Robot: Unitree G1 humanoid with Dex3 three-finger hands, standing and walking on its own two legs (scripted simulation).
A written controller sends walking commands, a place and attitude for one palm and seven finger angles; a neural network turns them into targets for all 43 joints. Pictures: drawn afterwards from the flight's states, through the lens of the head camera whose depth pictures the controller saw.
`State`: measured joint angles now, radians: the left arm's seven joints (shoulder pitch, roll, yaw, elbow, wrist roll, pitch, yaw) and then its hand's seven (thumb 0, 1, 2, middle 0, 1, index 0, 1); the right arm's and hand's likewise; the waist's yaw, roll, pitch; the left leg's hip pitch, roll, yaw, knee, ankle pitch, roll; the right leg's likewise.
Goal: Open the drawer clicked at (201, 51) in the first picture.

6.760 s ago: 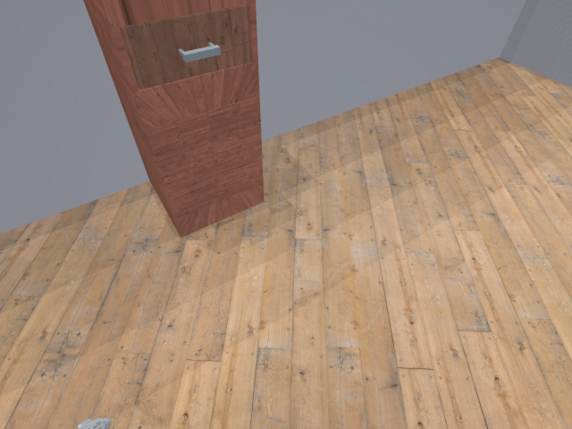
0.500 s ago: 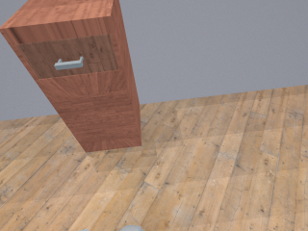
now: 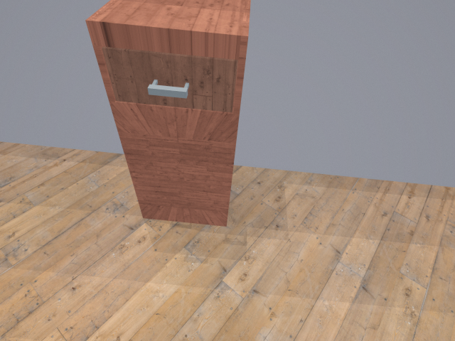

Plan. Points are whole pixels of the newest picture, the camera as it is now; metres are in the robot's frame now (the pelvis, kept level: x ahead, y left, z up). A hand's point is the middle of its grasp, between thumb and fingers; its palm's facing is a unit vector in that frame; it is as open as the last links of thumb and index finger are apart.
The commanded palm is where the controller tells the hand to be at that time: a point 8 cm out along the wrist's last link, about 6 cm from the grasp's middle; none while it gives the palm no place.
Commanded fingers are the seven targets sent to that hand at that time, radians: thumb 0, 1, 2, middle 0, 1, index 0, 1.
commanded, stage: take the last steps up to it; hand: left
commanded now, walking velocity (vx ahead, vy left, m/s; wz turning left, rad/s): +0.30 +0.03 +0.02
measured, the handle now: (169, 87) +0.78 +0.24 +0.03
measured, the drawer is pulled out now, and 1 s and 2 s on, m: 0.00 0.00 0.00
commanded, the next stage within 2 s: come to a stop and stand still in 0.46 s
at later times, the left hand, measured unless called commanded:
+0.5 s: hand (172, 276) +0.29 +0.15 -0.17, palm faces +0.01 -0.98 -0.18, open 7.4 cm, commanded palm none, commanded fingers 0.00 0.90 0.90 -0.20 -0.30 -0.20 -0.30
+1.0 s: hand (142, 291) +0.25 +0.21 -0.18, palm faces +0.03 -0.97 -0.23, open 7.4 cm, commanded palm none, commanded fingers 0.00 0.90 0.90 -0.20 -0.30 -0.20 -0.30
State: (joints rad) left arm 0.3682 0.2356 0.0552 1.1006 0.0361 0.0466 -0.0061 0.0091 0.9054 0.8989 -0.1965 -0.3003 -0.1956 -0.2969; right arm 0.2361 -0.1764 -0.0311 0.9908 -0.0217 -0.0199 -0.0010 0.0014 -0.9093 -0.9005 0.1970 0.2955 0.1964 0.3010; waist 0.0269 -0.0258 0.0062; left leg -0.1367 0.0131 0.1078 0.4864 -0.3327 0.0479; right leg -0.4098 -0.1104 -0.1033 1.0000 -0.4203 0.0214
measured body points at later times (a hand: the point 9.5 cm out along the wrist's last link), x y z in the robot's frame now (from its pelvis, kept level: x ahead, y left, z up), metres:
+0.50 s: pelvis +0.18 -0.02 -0.02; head +0.19 -0.03 +0.43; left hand +0.29 +0.20 -0.15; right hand +0.07 -0.23 -0.17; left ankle +0.04 +0.09 -0.65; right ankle +0.24 -0.11 -0.74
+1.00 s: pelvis +0.23 +0.01 +0.00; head +0.26 +0.02 +0.44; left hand +0.25 +0.26 -0.16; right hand +0.34 -0.21 -0.15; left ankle +0.31 +0.13 -0.74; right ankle +0.19 -0.11 -0.67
